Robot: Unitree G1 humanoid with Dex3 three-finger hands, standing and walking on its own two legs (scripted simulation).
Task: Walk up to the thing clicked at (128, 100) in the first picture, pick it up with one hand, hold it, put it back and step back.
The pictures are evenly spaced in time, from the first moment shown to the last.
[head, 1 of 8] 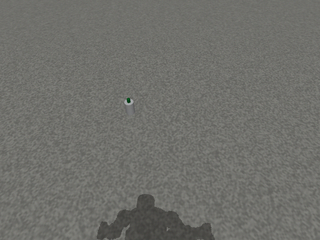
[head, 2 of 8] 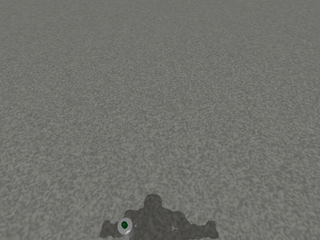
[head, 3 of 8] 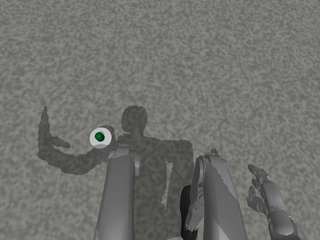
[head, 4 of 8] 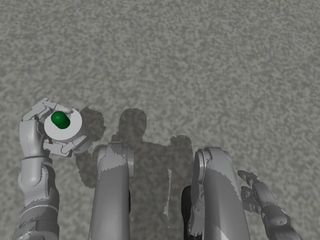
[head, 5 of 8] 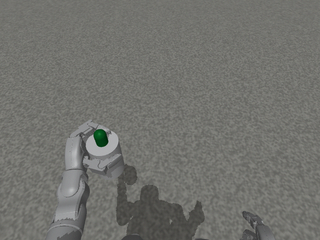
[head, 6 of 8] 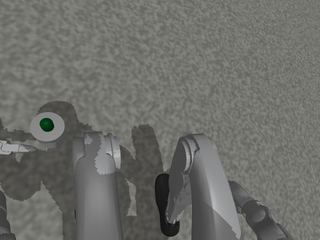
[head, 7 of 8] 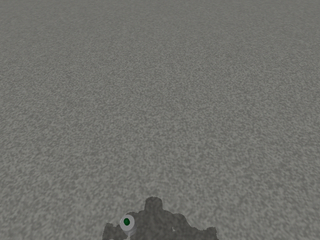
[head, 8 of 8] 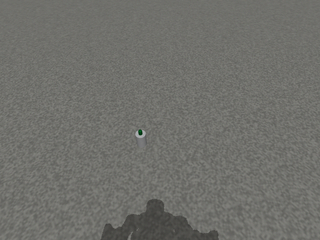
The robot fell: no
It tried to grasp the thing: yes
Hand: left
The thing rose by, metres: 0.69
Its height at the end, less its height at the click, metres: +0.00
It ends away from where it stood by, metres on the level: 0.01
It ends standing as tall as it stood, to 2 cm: yes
